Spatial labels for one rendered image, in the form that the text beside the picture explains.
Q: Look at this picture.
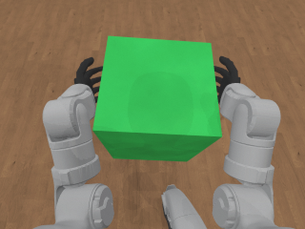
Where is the carton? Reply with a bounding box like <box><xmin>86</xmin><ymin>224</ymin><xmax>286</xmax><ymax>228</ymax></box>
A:
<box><xmin>92</xmin><ymin>35</ymin><xmax>222</xmax><ymax>162</ymax></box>

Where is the right robot thigh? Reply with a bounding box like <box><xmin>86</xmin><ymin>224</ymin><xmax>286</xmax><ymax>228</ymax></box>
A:
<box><xmin>161</xmin><ymin>188</ymin><xmax>207</xmax><ymax>229</ymax></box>

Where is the robot right foot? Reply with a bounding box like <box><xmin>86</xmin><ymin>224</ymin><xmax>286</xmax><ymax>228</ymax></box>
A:
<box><xmin>162</xmin><ymin>203</ymin><xmax>172</xmax><ymax>229</ymax></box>

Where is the robot right upper arm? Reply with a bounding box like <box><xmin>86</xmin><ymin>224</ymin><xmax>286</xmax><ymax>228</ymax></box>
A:
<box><xmin>212</xmin><ymin>183</ymin><xmax>294</xmax><ymax>229</ymax></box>

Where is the robot left upper arm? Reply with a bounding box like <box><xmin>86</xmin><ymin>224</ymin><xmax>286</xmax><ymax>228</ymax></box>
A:
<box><xmin>33</xmin><ymin>183</ymin><xmax>114</xmax><ymax>229</ymax></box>

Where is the left robot hand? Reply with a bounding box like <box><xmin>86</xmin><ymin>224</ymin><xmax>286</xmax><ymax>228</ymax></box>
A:
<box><xmin>74</xmin><ymin>57</ymin><xmax>103</xmax><ymax>103</ymax></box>

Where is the right robot hand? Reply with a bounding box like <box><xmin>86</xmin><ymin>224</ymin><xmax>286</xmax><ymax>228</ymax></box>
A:
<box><xmin>213</xmin><ymin>56</ymin><xmax>241</xmax><ymax>104</ymax></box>

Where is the left robot forearm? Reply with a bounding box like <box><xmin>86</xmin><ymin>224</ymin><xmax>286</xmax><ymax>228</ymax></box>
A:
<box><xmin>42</xmin><ymin>84</ymin><xmax>101</xmax><ymax>220</ymax></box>

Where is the right robot forearm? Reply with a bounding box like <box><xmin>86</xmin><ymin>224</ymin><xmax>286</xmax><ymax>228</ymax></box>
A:
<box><xmin>219</xmin><ymin>83</ymin><xmax>281</xmax><ymax>219</ymax></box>

